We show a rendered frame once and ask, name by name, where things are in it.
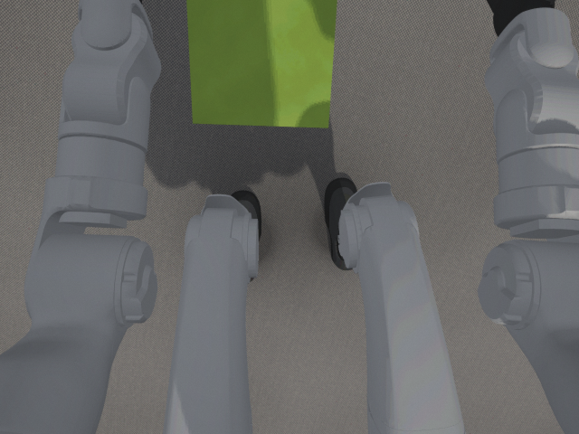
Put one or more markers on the right robot hand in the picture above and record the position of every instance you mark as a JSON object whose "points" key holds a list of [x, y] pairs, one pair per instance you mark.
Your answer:
{"points": [[506, 10]]}

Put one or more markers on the right robot upper arm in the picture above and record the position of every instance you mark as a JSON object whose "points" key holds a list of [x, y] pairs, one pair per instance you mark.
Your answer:
{"points": [[532, 288]]}

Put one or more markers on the carton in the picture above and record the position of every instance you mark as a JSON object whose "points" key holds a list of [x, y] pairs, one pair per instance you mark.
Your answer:
{"points": [[261, 62]]}

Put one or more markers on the right robot forearm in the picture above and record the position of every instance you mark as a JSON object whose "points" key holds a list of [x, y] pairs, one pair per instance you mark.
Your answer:
{"points": [[535, 92]]}

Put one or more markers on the left robot upper arm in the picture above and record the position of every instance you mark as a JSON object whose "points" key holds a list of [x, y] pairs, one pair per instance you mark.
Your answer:
{"points": [[84, 292]]}

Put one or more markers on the robot left thigh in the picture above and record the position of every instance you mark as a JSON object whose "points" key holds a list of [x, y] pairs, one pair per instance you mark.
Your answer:
{"points": [[208, 390]]}

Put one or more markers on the left robot forearm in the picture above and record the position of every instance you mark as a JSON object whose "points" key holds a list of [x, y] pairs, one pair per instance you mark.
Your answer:
{"points": [[104, 124]]}

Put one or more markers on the right robot shin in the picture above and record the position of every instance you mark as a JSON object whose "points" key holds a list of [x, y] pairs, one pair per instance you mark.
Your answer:
{"points": [[378, 189]]}

